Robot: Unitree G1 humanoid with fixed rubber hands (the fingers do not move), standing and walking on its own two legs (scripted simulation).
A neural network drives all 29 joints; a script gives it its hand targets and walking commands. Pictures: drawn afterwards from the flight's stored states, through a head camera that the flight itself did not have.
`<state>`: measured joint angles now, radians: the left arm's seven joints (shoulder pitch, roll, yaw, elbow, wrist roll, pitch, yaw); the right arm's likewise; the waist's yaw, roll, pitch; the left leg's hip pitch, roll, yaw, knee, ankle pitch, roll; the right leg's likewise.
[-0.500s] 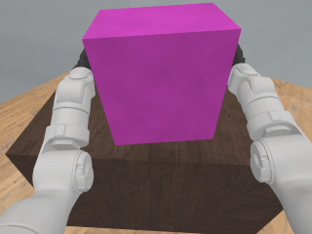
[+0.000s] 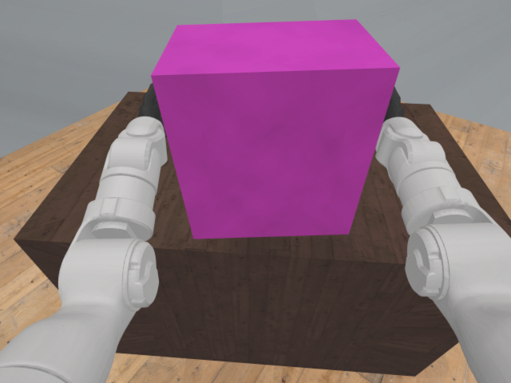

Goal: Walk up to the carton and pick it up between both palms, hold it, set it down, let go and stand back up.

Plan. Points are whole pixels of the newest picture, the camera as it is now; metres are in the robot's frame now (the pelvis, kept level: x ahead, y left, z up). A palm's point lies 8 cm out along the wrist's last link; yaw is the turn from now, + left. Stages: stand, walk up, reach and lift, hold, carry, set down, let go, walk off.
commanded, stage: set down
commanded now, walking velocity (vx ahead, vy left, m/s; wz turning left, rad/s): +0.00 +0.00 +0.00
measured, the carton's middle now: (269, 137) +0.44 -0.01 +0.19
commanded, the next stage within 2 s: none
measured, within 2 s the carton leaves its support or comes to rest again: neither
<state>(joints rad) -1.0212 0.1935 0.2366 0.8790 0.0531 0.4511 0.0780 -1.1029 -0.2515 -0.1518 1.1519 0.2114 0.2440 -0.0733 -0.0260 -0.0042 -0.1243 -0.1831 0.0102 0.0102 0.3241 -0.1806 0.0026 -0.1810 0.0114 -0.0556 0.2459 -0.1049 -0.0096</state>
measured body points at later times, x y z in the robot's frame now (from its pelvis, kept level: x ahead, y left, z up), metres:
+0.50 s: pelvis +0.01 +0.00 +0.00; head +0.00 +0.01 +0.45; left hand +0.46 +0.17 +0.18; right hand +0.45 -0.20 +0.17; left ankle -0.01 +0.11 -0.75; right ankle +0.01 -0.11 -0.75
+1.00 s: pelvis +0.00 +0.00 +0.00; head +0.00 +0.00 +0.45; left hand +0.46 +0.16 +0.16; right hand +0.44 -0.21 +0.15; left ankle -0.01 +0.11 -0.75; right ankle +0.01 -0.11 -0.75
